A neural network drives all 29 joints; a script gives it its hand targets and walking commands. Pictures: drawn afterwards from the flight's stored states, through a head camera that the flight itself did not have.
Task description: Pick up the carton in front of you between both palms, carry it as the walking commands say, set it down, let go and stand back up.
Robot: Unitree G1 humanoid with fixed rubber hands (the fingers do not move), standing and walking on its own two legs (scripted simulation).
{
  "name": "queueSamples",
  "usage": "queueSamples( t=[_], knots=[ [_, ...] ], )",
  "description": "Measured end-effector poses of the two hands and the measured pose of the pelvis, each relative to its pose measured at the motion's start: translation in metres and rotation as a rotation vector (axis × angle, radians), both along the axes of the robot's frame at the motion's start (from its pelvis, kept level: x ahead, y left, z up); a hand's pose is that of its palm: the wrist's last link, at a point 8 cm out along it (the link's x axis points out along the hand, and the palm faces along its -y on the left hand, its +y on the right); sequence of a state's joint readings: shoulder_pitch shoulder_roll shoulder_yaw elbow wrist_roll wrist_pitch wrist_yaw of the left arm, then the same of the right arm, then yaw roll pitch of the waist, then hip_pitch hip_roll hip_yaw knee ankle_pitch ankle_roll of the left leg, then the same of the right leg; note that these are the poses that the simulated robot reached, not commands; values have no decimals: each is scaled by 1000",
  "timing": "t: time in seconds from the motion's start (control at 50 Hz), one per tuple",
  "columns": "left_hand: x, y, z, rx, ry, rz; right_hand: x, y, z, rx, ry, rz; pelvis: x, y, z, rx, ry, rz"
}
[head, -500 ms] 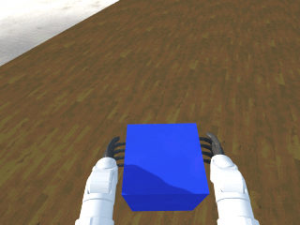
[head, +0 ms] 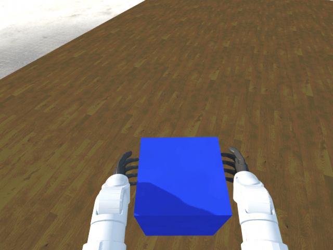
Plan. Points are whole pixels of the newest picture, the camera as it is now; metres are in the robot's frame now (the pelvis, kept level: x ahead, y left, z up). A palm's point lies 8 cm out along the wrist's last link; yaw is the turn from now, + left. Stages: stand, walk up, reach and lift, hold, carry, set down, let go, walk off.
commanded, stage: carry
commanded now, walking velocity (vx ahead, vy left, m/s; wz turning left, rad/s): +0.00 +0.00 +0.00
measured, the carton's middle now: (179, 189) +0.31 +0.00 -0.07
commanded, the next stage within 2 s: none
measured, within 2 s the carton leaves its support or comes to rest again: neither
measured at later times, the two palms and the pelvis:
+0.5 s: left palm (117, 183) +0.27 +0.15 +0.04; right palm (239, 179) +0.28 -0.15 +0.04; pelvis +0.00 +0.01 +0.00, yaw +0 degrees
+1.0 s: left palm (140, 129) +0.44 +0.12 +0.05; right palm (239, 126) +0.45 -0.18 +0.06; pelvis +0.16 -0.03 +0.02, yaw +0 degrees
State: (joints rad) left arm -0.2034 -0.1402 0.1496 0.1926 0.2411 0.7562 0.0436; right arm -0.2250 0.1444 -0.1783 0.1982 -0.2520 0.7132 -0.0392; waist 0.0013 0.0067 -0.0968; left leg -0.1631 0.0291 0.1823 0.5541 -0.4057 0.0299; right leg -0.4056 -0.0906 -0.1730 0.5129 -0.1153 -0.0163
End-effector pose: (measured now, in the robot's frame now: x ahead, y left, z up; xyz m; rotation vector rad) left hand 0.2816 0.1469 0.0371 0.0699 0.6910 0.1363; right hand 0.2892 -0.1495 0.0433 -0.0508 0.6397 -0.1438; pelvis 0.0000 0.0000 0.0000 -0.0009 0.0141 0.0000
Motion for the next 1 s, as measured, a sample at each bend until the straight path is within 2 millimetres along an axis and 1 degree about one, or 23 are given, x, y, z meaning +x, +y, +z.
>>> queueSamples(
  t=[0.44, 0.48, 0.54, 0.58, 0.62, 0.68, 0.74, 0.82, 0.86, 0.9, 0.94, 1.0],
  knots=[
    [-8, 5, -3, -3, 0, 1, -9, 5, -3, 2, 4, -2, -8, 5, -1, -1, -2, 0],
    [-8, 5, -2, -2, 4, 0, -9, 5, -2, 3, 7, 0, -6, 5, 0, 0, -5, -2],
    [-4, 4, 0, 6, 12, -6, -4, 3, -1, 10, 15, 2, 4, 4, 4, -5, -6, -6],
    [5, 1, 3, 14, 16, -7, 4, 0, 0, 15, 19, 3, 13, 1, 7, -6, 0, -7],
    [19, -3, 6, 18, 14, -5, 15, -4, 1, 18, 18, 2, 24, -4, 9, -7, 8, -9],
    [44, -14, 8, 18, -1, 0, 40, -15, 3, 15, 3, -2, 43, -14, 8, -11, 19, -12],
    [70, -27, 6, 17, -14, -1, 67, -27, 0, 6, -9, -8, 63, -27, 3, -24, 24, 8],
    [87, -34, 1, 4, 30, 7, 91, -35, -2, 4, 34, 4, 88, -37, 13, 5, 42, 15],
    [96, -35, 1, 1, 43, 9, 103, -36, -1, 6, 47, 9, 102, -38, 19, 18, 48, 8],
    [109, -36, 4, -1, 38, 8, 116, -36, 1, 6, 42, 3, 117, -37, 22, 25, 52, 2],
    [127, -35, 10, -2, 19, 4, 132, -35, 6, 8, 23, -10, 134, -34, 24, 25, 55, -3],
    [161, -32, 18, -3, -15, -7, 161, -32, 13, 9, -11, -29, 163, -27, 23, 18, 57, -9]
  ],
)
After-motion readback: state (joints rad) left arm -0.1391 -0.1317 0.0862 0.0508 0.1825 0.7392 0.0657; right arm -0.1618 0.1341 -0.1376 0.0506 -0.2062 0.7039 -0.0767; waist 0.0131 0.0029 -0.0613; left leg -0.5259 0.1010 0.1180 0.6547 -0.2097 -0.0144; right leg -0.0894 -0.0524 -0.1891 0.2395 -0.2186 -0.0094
